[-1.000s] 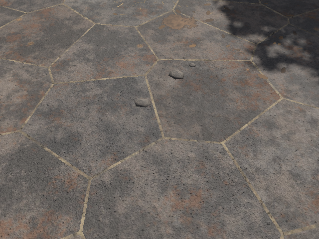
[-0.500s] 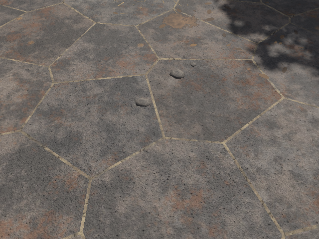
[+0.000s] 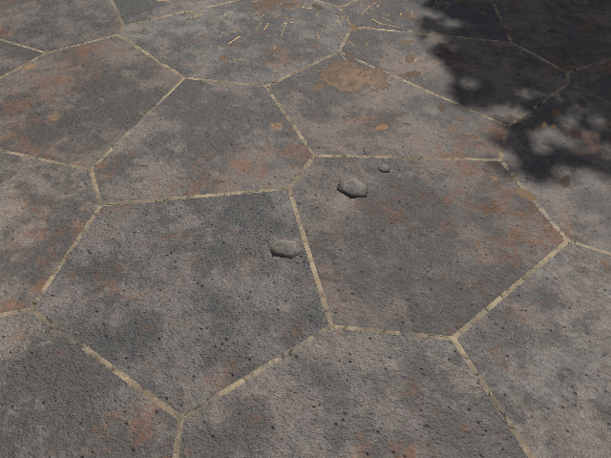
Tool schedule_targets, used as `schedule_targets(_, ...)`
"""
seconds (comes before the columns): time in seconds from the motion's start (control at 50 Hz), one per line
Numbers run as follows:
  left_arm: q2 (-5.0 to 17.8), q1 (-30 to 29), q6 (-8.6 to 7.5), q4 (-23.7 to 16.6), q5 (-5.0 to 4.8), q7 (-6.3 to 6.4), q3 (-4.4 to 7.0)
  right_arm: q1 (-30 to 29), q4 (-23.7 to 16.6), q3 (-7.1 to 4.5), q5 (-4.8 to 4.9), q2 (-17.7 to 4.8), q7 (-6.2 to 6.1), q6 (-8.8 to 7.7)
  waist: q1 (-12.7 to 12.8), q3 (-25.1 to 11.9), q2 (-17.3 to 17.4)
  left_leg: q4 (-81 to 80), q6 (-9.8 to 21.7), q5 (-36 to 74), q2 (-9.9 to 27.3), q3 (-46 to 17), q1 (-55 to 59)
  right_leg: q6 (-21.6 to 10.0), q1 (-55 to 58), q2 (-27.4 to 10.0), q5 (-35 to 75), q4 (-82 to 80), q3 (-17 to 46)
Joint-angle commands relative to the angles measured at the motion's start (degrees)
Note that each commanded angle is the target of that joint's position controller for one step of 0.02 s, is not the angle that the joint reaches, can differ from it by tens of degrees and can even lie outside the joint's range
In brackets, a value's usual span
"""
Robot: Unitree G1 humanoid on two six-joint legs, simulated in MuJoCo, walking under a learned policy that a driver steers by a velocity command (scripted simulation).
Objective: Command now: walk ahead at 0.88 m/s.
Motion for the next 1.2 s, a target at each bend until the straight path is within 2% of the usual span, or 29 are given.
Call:
schedule_targets(0.02, 2.13, -6.85, 0.87, -5.05, -0.23, -0.47, -0.01, 3.05, -2.03, -0.72, 0.39, -6.29, -0.1, -1.61, 0.12, 11.5, 3.18, -17.2, 5.53, -3.91, 13.84, -14.96, 0.12, 1.52, -15.26, -1.97, 4.89, -3.85, -1.29)
schedule_targets(0.06, 1.87, -13.0, 0.91, -7.69, -0.44, -0.53, -0.28, 5.07, -1.96, -0.36, 0.51, -5.61, -0.05, -1.97, -1.01, 12.93, 3.17, -18.62, 6.16, 3.76, 12.86, -11.76, 0.09, 2.08, -14.53, -1.06, 7.32, -11.4, -3.17)
schedule_targets(0.1, -0.54, -16.3, 0.35, -9.08, -0.61, -0.67, -1.4, 5.24, -1.73, 0.23, 0.67, -4.5, -0.43, -2.3, -0.98, 14.62, 2.97, -18.22, 5.29, 23.85, 11.33, -6.83, -1.72, 1.77, -7.46, 0.9, 10.57, -22.84, -6.45)
schedule_targets(0.14, -1.67, -17.93, -0.21, -9.75, -1.0, -0.37, -2.09, 6.74, -0.81, 0.33, 0.86, -5.44, -0.9, -2.35, -1.39, 13.82, 4.31, -16.64, 3.73, 43.52, 11.84, -3.71, 0.42, 0.32, 0.58, 3.58, 12.88, -30.53, -8.82)
schedule_targets(0.18, 0.68, -13.91, -0.62, -8.95, -1.0, 0.68, -1.61, 6.66, -0.37, 0.17, 0.82, -7.4, -1.15, -2.26, 0.36, 9.1, 6.96, -9.24, 2.03, 62.87, 12.37, -2.57, 6.97, -1.76, 7.34, 7.68, 12.61, -33.47, -9.84)
schedule_targets(0.22, 4.63, 1.21, -1.6, -4.31, -0.74, 1.92, -0.24, 4.79, -0.35, -0.42, 0.47, -9.56, -2.02, -1.53, 6.89, 0.42, 9.86, 8.34, 0.25, 69.53, 12.11, -2.74, 9.07, -3.4, 22.22, 10.66, 12.29, -36.04, -7.41)
schedule_targets(0.24, 5.79, 10.71, -2.17, -1.05, -0.39, 2.53, 0.35, 2.49, -0.66, -0.72, 1.16, -10.48, -2.29, -1.12, 11.46, -3.73, 10.24, 20.82, -0.3, 63.43, 10.95, -1.74, 7.35, -4.2, 31.64, 8.17, 20.39, -42.39, -5.57)
schedule_targets(0.26, 9.36, 16.72, -2.47, 0.8, 1.21, 3.07, 1.18, 3.32, -1.75, -0.46, 1.84, -8.32, -2.27, -0.91, 11.78, -9.09, 7.31, 36.21, -0.59, 40.57, 7.64, -1.07, -1.69, -4.88, 43.96, -0.46, 33.68, -38.42, 0.33)
schedule_targets(0.28, 13.02, 17.32, -2.51, 1.15, 2.53, 2.5, 1.87, 16.65, -0.74, 1.17, 4.08, 1.57, -2.04, -0.09, 3.63, -19.74, -8.57, 62.96, -1.92, -22.38, -1.08, -3.28, -21.84, -15.0, 65.41, -21.56, 72.74, -27.08, 21.32)
schedule_targets(0.3, 11.69, 17.69, -1.76, 0.19, -1.31, 1.85, 2.34, 16.17, 0.31, -0.01, 4.85, -4.4, -2.62, 0.39, 6.75, -30.25, -0.85, 69.49, -1.11, -18.4, -1.3, -12.08, -23.83, -18.54, 65.28, -21.82, 66.58, -32.51, 29.4)
schedule_targets(0.32, 8.37, 9.94, -1.35, -0.86, -2.05, 2.23, 1.48, 9.15, -1.48, -0.36, 3.76, -5.5, -2.5, 0.56, 4.2, -20.68, -0.28, 65.48, -1.48, -11.56, 2.13, -10.95, -24.82, -16.64, 53.57, -18.08, 55.16, -38.4, 22.84)
schedule_targets(0.34, 3.87, 5.33, -1.37, -0.86, -2.1, 2.46, 0.19, 3.62, -2.82, -0.34, 1.74, -5.42, -2.2, 0.56, 2.97, -9.77, 1.01, 60.22, -1.65, -8.49, 3.73, -9.11, -26.1, -14.03, 42.45, -14.84, 47.2, -42.77, 18.14)
schedule_targets(0.36, 1.82, 4.79, -1.59, -0.17, -1.97, 2.91, -0.4, 0.87, -3.12, -0.55, 0.43, -5.07, -1.77, 1.06, 1.89, -4.32, 1.93, 57.15, -1.83, -7.35, 4.88, -9.2, -25.43, -12.49, 35.27, -12.82, 44.86, -45.75, 14.43)
schedule_targets(0.38, 0.75, 5.82, -1.63, 0.82, -2.33, 3.46, -0.91, 1.59, -3.0, -0.54, -0.75, -4.16, -1.27, 2.2, 0.5, -2.3, 2.07, 53.3, -2.14, -6.11, 5.52, -8.86, -20.6, -11.01, 28.38, -11.21, 44.18, -48.15, 11.25)
schedule_targets(0.44, 1.58, 5.72, -2.71, 1.99, -1.55, 3.31, -1.49, 3.91, -1.66, 0.38, -0.64, 0.19, -0.97, 4.68, -2.78, -1.7, 0.74, 44.36, -3.04, -4.78, 5.2, -7.01, -11.57, -10.38, 17.96, -8.8, 46.39, -50.76, 4.31)
schedule_targets(0.5, 3.03, 5.11, -2.72, 2.37, -0.88, 2.99, -1.62, 0.52, -2.22, 0.59, -0.22, -1.0, -1.65, 5.58, -3.51, -1.36, -2.61, 32.38, -2.74, -0.12, 5.41, -5.36, -11.0, -8.2, 16.97, -6.51, 43.09, -50.7, -1.15)
schedule_targets(0.54, 5.7, 5.53, -1.78, 1.56, -1.29, 3.47, -0.66, -5.07, -4.5, 0.35, -0.13, -3.13, -1.72, 5.84, -1.85, -0.99, -4.61, 30.74, -2.42, 3.35, 5.51, -3.5, -13.78, -7.71, 18.74, -7.35, 33.78, -51.31, -1.87)
schedule_targets(0.64, 7.01, 8.28, 1.79, 0.41, -1.2, 5.56, 0.8, -13.45, -9.33, -0.22, -0.46, -4.71, -0.72, 6.78, 1.46, 2.32, -2.79, 29.3, -2.33, -2.08, 7.29, -1.92, -19.81, -9.11, 21.8, -11.7, 6.06, -52.48, -0.27)
schedule_targets(0.74, 9.34, 7.59, 3.45, -1.26, -1.1, 6.41, 2.27, -14.07, -12.51, -0.69, 0.12, -3.55, -0.1, 6.95, 2.71, 2.11, -2.18, 22.08, -1.49, -8.26, 6.1, 0.87, -19.12, -7.89, 27.78, -15.31, 10.35, -46.11, -1.56)
schedule_targets(0.78, 10.15, 6.95, 4.08, -1.76, -0.97, 6.26, 2.88, -11.97, -13.24, -0.99, 0.43, -3.57, 0.22, 6.4, 1.12, 1.19, -0.5, 11.54, -0.26, -0.7, 4.99, 0.49, -12.86, -3.34, 26.33, -14.17, 9.02, -39.02, -5.57)
schedule_targets(0.8, 9.0, 8.22, 4.46, -2.0, -0.6, 5.83, 2.9, -10.01, -13.03, -1.91, 0.16, -6.69, 0.02, 5.89, 0.88, 1.31, 6.07, 3.16, 1.46, 5.21, 7.54, -7.25, -8.97, 0.84, 22.63, -10.23, 1.06, -29.7, -9.21)
schedule_targets(0.82, 4.9, 6.55, 4.82, -5.87, -1.47, 5.48, 1.97, -9.12, -14.3, -4.19, -0.29, -15.77, -0.53, 5.7, 1.59, 3.04, 20.7, -0.48, 8.64, 26.68, 22.98, -31.19, -3.65, 6.21, 5.75, 1.0, -21.48, -16.13, -13.41)
schedule_targets(0.84, 5.2, -0.68, 5.63, -8.08, -1.26, 5.82, 1.54, -2.93, -12.8, -5.12, -0.11, -16.74, -0.69, 6.07, -2.85, 3.39, 14.6, -0.39, 15.4, 38.45, 25.02, -34.55, -2.48, 7.19, -0.33, 5.41, -30.89, -5.14, -3.81)
schedule_targets(0.86, 5.01, -0.35, 5.88, -8.37, -1.5, 5.53, 1.3, -3.08, -12.81, -5.06, 0.32, -15.67, -1.1, 6.41, -1.25, 2.68, 8.68, 1.27, 15.85, 38.33, 22.43, -29.61, -1.75, 7.51, -1.69, 4.0, -27.32, -0.7, 0.03)
schedule_targets(0.88, 5.13, -0.29, 5.4, -8.3, -2.06, 5.26, 1.23, -7.01, -13.93, -4.8, 0.63, -14.39, -1.43, 6.89, 0.32, 3.21, 5.76, 1.37, 13.54, 34.05, 18.7, -25.66, -2.59, 7.45, -2.06, 3.02, -21.51, -1.4, 1.66)
schedule_targets(0.94, 7.41, -0.67, 4.71, -9.14, -0.58, 4.63, 1.66, -12.54, -17.42, -4.25, 1.45, -11.95, -1.39, 7.37, 1.6, -1.13, 6.38, 2.54, 10.39, 37.29, 13.48, -22.55, 0.66, 7.41, -1.57, 3.19, -14.26, -1.58, 2.43)
schedule_targets(1.0, 6.57, -1.84, 5.33, -11.04, -1.17, 4.44, 1.21, -9.48, -17.81, -5.0, 1.42, -14.05, -1.07, 6.89, 0.78, -2.71, 4.53, 3.56, 9.92, 38.28, 12.53, -24.19, 2.47, 8.1, -1.75, 3.46, -13.23, -4.11, 3.28)
schedule_targets(1.08, 7.21, -4.32, 5.82, -13.56, -1.44, 4.71, 0.83, -7.78, -19.1, -5.6, 0.89, -15.86, -1.08, 7.29, -0.65, -1.77, 7.38, 3.38, 9.31, 30.07, 11.11, -28.97, 1.87, 8.55, -1.6, 4.62, -13.17, -10.8, 4.57)
schedule_targets(1.2, 7.8, -3.68, 5.77, -14.97, -1.92, 4.85, 0.42, -8.43, -20.71, -4.92, -0.04, -15.46, -0.78, 7.66, -1.27, -2.23, 8.71, 4.29, 8.59, 31.09, 11.25, -30.7, -2.1, 6.76, 6.5, 5.17, -13.86, -16.7, 3.75)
